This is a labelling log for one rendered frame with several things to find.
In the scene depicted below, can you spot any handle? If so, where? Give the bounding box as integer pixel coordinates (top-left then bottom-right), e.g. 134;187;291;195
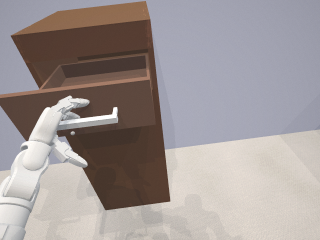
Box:
57;107;118;131

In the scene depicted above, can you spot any left robot forearm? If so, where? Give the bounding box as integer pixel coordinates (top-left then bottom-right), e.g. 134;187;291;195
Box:
0;141;52;240

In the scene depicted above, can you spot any cabinet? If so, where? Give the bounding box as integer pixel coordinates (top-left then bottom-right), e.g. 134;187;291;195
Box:
11;1;171;210

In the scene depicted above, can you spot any robot left hand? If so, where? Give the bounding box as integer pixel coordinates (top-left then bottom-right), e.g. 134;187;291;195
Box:
28;95;90;168

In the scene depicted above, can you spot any drawer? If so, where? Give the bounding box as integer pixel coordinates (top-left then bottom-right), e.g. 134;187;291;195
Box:
0;54;156;141

